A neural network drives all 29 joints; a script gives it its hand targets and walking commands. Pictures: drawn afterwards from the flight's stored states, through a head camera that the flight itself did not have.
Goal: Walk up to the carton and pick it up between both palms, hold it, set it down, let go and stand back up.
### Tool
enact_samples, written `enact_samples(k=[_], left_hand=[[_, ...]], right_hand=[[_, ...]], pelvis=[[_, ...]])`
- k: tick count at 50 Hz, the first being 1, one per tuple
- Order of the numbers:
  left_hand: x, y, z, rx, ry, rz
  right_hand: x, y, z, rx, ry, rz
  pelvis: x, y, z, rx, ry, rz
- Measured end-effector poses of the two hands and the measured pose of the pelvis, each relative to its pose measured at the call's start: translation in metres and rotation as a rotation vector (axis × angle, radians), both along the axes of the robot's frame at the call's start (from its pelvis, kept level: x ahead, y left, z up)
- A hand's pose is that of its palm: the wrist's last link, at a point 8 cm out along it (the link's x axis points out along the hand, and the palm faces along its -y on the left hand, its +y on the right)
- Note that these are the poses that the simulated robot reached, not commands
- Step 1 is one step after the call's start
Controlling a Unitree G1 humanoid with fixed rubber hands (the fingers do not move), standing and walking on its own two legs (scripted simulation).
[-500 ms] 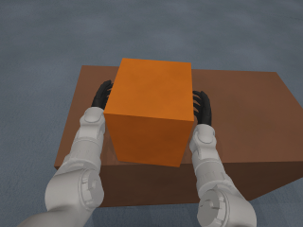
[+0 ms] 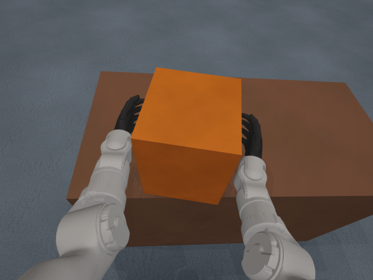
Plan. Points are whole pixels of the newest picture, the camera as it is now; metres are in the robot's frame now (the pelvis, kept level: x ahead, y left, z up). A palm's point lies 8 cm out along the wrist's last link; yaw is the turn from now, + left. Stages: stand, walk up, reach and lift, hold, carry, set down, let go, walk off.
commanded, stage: set down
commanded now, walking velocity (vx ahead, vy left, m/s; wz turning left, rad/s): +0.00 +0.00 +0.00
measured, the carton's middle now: (188, 140) +0.43 +0.00 +0.01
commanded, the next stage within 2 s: none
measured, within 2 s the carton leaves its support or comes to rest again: neither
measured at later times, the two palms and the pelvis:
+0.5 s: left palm (126, 128) +0.42 +0.15 +0.05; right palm (251, 153) +0.37 -0.14 +0.04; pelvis +0.00 +0.00 +0.00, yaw +0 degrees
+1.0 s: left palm (126, 129) +0.43 +0.15 +0.04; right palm (251, 154) +0.37 -0.14 +0.03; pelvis -0.01 +0.00 +0.00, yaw -1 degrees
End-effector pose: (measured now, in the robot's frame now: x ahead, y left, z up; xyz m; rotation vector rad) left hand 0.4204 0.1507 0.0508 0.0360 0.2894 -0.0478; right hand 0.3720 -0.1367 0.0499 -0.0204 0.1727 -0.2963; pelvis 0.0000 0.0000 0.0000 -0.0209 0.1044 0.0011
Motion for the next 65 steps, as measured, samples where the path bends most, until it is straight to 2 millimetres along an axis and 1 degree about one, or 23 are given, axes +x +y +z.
enact_samples(k=[9,46,50,54,58,61,65], left_hand=[[0.002,-0.003,-0.002,-0.003,-0.017,0.0],[0.004,-0.002,-0.005,0.009,-0.044,-0.009],[0.007,-0.001,-0.013,0.021,-0.027,0.0],[0.013,0.0,-0.027,0.016,0.007,0.017],[0.02,0.001,-0.036,-0.001,0.019,0.023],[0.021,0.007,-0.038,-0.004,0.015,0.031],[0.02,0.022,-0.039,0.015,0.011,0.044]], right_hand=[[-0.002,-0.002,-0.007,-0.002,0.01,-0.009],[-0.001,-0.002,-0.008,-0.017,0.002,0.004],[0.002,-0.004,-0.015,-0.009,0.041,0.022],[0.006,-0.004,-0.029,0.026,0.098,0.022],[0.013,-0.005,-0.036,0.047,0.107,0.019],[0.019,-0.006,-0.04,0.046,0.107,0.031],[0.024,-0.009,-0.04,0.045,0.105,0.039]], pelvis=[[0.0,0.001,0.0,-0.003,0.013,0.001],[-0.007,-0.001,-0.002,-0.002,0.036,-0.004],[-0.008,0.0,-0.004,-0.004,0.063,-0.012],[-0.008,0.002,-0.011,-0.013,0.145,-0.021],[-0.009,0.005,-0.019,-0.021,0.213,-0.031],[-0.009,0.008,-0.023,-0.028,0.236,-0.034],[-0.009,0.011,-0.027,-0.038,0.249,-0.031]])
